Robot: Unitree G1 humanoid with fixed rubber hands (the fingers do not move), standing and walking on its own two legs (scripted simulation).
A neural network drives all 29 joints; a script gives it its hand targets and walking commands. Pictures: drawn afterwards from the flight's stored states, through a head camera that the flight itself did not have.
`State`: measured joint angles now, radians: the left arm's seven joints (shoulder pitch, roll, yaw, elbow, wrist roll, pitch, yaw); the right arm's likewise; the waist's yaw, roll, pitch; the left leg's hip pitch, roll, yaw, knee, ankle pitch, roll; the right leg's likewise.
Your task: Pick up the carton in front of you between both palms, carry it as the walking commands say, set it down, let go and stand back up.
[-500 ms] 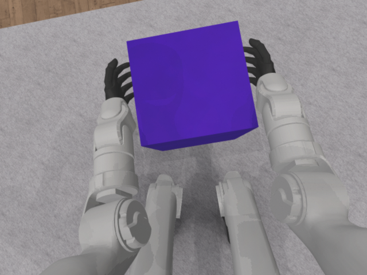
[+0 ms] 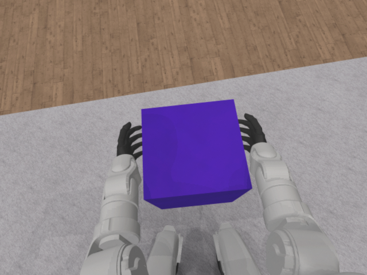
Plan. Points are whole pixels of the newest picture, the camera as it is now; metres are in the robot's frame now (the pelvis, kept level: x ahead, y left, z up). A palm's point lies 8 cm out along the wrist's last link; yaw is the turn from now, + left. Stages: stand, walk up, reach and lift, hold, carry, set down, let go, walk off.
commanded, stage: reach and lift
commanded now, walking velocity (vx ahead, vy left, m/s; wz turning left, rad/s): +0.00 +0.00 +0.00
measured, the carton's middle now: (192, 161) +0.39 +0.01 -0.11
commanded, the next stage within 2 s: hold in 1.66 s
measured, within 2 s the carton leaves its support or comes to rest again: neither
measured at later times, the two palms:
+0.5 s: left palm (100, 140) +0.35 +0.16 +0.12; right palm (284, 134) +0.35 -0.14 +0.11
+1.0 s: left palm (87, 135) +0.34 +0.16 +0.16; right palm (300, 131) +0.33 -0.14 +0.16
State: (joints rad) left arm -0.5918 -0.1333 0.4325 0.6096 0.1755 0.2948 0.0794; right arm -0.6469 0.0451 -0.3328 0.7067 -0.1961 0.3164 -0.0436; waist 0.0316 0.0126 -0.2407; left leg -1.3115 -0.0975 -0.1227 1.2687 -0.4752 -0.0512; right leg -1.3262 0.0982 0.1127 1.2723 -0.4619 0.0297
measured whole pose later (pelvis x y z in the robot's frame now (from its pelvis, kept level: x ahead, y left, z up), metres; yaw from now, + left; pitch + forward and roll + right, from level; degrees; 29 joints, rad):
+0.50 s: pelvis +0.05 +0.01 +0.12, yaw +0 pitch +9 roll +0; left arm -0.28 -0.16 0.29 0.47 0.20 0.42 0.05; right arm -0.28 0.13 -0.26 0.49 -0.20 0.43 -0.05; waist 0.01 0.01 -0.15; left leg -0.47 -0.06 -0.15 0.62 -0.30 -0.02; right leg -0.47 0.06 0.14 0.62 -0.29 0.02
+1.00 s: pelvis +0.03 +0.01 +0.13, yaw +0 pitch -3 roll +0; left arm -0.35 -0.18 0.33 0.42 0.31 0.60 0.00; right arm -0.34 0.16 -0.30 0.42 -0.31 0.62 -0.01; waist 0.00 0.01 -0.02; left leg -0.20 -0.05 -0.15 0.48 -0.23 -0.01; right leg -0.20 0.05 0.13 0.48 -0.22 0.01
